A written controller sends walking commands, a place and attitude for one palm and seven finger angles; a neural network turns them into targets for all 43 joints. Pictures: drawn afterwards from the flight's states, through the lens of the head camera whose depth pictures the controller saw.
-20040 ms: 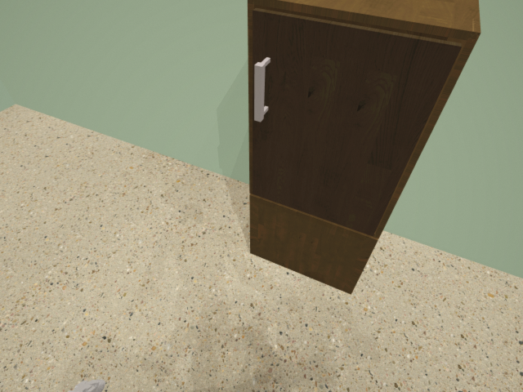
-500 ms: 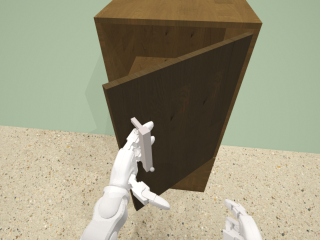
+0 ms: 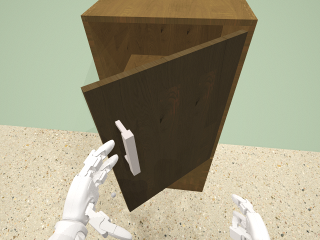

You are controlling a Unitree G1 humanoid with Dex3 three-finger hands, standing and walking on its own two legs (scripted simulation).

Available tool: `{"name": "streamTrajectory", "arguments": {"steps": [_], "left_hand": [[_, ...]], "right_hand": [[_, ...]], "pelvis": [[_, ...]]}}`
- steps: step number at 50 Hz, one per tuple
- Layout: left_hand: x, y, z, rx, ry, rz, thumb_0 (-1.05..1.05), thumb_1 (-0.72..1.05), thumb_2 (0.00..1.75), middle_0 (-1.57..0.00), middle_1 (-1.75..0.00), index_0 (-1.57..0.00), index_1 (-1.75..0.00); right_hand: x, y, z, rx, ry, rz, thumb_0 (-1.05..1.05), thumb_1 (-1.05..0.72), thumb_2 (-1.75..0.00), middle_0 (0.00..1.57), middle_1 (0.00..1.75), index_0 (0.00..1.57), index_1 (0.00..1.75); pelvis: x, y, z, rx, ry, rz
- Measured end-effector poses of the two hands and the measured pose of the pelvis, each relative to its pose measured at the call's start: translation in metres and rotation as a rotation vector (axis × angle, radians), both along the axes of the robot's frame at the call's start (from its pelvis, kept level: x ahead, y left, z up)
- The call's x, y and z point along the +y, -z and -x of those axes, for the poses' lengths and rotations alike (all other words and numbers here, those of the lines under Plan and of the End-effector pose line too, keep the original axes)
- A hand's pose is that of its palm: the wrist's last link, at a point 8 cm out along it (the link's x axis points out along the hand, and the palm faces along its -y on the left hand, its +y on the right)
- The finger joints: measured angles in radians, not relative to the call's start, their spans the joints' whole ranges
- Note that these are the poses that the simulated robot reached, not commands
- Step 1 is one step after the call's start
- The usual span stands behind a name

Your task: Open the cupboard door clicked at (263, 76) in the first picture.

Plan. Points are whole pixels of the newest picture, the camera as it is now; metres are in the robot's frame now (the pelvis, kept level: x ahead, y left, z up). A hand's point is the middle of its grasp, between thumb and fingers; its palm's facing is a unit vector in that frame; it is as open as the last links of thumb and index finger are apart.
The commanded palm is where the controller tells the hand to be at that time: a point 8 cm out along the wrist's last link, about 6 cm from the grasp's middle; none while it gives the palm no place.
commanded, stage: slide the hand sideways off the handle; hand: left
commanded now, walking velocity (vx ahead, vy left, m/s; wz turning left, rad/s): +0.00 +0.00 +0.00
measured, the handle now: (128, 149) +0.30 +0.10 +0.11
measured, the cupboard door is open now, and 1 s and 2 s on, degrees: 41 41 41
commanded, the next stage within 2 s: draw the hand back to the body in 0.32 s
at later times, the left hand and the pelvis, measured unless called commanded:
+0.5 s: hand (92, 206) +0.17 +0.15 +0.10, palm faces -0.07 -1.00 -0.05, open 16.3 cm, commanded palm +0.14 +0.21 +0.11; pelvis -0.01 +0.01 -0.01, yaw +1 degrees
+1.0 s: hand (49, 194) +0.17 +0.22 +0.13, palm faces +0.10 -0.97 -0.22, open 15.9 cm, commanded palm +0.14 +0.27 +0.15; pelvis +0.00 +0.03 +0.01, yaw +1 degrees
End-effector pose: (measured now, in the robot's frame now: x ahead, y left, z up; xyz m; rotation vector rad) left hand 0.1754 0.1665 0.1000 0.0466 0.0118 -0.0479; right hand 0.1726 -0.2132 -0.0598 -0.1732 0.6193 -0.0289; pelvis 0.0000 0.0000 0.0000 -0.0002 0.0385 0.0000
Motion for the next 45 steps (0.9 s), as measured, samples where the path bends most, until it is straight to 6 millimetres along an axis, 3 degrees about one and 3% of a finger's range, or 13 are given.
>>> {"name": "streamTrajectory", "arguments": {"steps": [17,27,45], "left_hand": [[0.035,0.003,0.029,-0.008,-0.016,-0.021,-0.01,-0.5,0.3,-0.16,-0.3,-0.15,-0.3],[0.037,-0.004,0.021,-0.053,0.028,-0.013,-0.01,-0.5,0.3,-0.16,-0.3,-0.15,-0.3],[0.085,-0.031,0.026,-0.042,-0.021,-0.048,-0.01,-0.49,0.31,-0.16,-0.3,-0.15,-0.3]], "right_hand": [[-0.012,0.006,0.007,-0.045,0.012,0.023,0.01,-0.9,-0.9,0.2,0.3,0.2,0.3],[0.003,0.003,0.011,-0.084,0.013,0.022,0.01,-0.9,-0.9,0.2,0.3,0.2,0.3],[0.033,-0.016,-0.006,-0.138,-0.025,0.017,0.01,-0.9,-0.9,0.2,0.3,0.2,0.3]], "pelvis": [[-0.003,0.007,0.007,0.02,-0.019,0.008],[0.008,0.007,0.012,0.014,-0.018,0.016],[0.027,-0.003,0.004,-0.035,-0.022,0.029]]}}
